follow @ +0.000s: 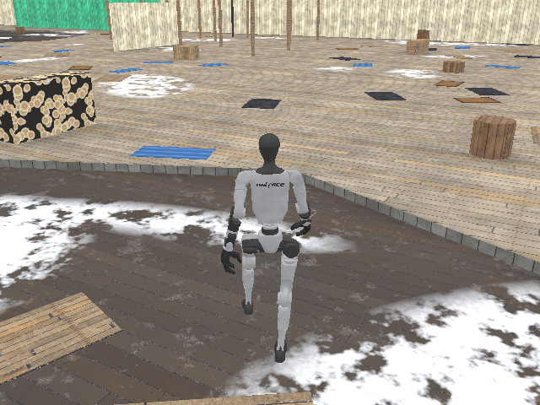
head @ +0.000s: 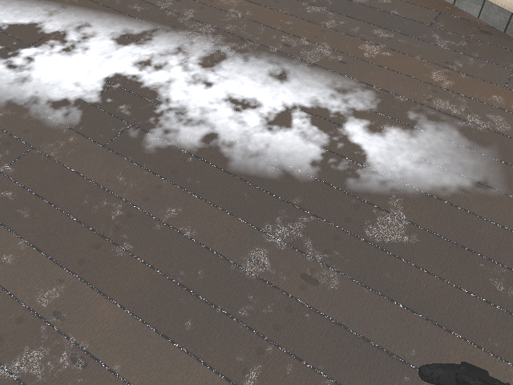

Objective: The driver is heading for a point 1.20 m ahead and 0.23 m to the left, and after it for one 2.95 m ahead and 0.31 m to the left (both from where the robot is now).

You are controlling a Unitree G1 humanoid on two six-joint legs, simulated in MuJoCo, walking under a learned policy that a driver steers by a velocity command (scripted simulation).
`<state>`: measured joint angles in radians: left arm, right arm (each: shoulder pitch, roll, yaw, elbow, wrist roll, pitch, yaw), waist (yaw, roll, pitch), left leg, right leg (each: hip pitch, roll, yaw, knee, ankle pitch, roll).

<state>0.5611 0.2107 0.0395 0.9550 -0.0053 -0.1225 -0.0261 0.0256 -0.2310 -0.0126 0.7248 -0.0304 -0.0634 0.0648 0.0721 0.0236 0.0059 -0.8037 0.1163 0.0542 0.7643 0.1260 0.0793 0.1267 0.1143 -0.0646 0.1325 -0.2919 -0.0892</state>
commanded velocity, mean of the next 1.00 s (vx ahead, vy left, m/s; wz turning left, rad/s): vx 0.89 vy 0.00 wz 0.41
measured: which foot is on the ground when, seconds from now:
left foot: up 0.00-0.14, down 0.16-0.58, up 0.60-0.94, down 0.96-1.00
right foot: down 0.00-0.16, up 0.18-0.56, down 0.58-0.96, up 0.98-1.00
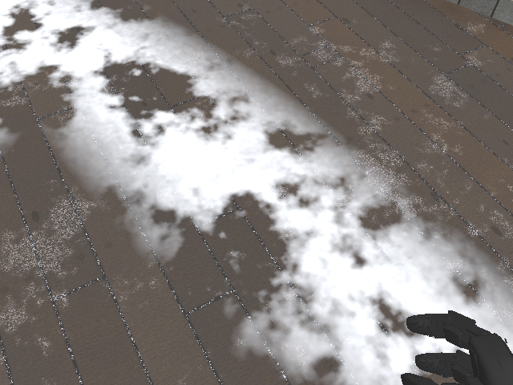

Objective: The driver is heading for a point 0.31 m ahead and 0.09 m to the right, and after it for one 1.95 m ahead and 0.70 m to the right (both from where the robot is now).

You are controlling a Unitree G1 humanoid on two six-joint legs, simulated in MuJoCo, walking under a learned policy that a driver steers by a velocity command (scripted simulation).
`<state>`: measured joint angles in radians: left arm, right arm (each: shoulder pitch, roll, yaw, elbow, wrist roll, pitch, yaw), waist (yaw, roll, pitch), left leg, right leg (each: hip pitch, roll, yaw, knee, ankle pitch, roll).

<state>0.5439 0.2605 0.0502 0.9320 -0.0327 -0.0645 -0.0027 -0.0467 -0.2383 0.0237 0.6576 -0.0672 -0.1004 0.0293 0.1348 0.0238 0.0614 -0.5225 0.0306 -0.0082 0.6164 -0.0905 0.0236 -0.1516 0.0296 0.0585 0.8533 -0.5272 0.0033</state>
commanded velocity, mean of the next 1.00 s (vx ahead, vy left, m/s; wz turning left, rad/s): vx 0.15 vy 0.00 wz -0.48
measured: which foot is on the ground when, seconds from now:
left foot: down 0.00-0.36, up 0.38-0.80, down 0.82-1.00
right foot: up 0.00-0.36, down 0.38-0.84, up 0.86-1.00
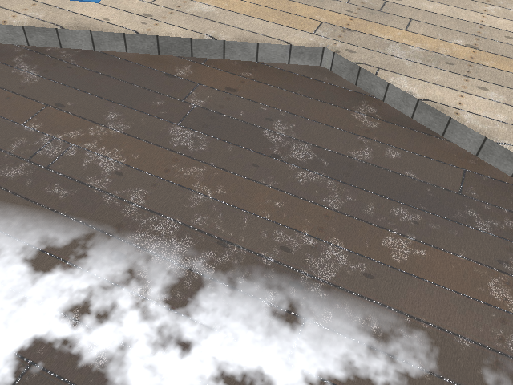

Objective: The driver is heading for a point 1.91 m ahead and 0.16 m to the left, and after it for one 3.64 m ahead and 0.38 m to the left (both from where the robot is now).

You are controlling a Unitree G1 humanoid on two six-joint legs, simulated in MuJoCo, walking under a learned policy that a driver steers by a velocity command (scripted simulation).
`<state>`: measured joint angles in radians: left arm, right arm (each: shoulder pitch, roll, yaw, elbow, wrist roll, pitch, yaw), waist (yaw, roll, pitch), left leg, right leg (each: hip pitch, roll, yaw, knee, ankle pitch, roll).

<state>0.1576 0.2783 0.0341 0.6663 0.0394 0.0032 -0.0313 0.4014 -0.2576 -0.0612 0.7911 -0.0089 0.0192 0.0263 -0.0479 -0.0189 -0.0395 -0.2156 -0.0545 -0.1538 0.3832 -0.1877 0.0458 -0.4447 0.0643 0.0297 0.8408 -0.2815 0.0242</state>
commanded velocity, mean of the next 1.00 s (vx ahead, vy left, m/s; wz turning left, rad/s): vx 0.48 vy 0.00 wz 0.05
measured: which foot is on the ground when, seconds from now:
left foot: down 0.00-0.14, up 0.16-0.52, down 0.54-1.00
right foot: up 0.00-0.12, down 0.14-0.56, up 0.58-1.00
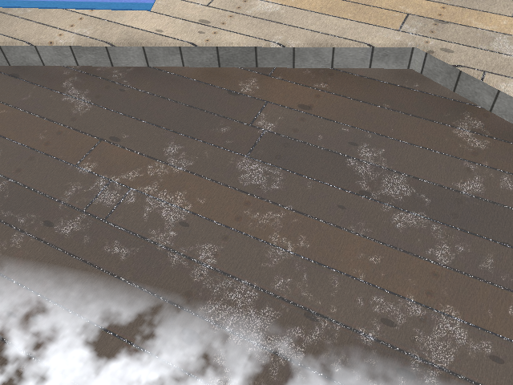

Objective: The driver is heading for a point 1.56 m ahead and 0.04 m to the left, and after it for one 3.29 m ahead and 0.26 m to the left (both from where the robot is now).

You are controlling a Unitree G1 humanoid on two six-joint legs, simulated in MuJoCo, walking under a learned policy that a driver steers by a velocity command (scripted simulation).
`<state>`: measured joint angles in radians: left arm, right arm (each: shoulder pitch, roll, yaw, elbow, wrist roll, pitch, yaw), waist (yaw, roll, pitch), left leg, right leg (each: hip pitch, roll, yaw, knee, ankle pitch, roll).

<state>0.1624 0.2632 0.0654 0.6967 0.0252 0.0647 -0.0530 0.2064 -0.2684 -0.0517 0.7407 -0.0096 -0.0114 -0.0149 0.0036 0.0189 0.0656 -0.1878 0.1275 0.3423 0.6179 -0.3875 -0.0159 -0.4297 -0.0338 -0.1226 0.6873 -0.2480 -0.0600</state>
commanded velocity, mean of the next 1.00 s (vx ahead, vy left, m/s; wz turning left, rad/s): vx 0.13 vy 0.00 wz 0.18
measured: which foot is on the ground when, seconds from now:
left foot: down 0.00-0.02, up 0.04-0.50, down 0.52-0.90, up 0.92-1.00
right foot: up 0.00-0.00, down 0.02-0.52, up 0.54-0.88, down 0.90-1.00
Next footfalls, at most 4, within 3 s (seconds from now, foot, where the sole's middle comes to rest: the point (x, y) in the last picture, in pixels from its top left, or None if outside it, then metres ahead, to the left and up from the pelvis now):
0.02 right None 0.11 -0.08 -0.76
0.52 left None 0.10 0.10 -0.76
0.90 right None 0.15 -0.10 -0.76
1.26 left None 0.32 0.21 -0.76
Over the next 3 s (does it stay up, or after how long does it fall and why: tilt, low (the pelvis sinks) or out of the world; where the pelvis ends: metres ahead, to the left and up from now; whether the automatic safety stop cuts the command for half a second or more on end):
stays up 1.63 -0.01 0.01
